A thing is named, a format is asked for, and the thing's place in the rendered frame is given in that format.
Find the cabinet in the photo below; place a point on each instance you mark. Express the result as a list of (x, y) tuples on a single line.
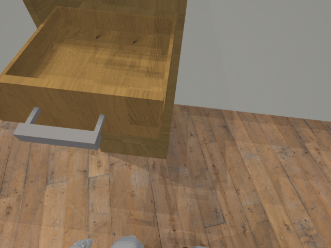
[(118, 143)]

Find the drawer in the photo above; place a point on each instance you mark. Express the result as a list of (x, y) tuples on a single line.
[(81, 63)]

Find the left robot thigh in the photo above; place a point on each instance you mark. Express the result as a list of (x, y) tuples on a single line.
[(127, 242)]

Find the handle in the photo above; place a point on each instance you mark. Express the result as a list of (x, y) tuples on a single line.
[(29, 132)]

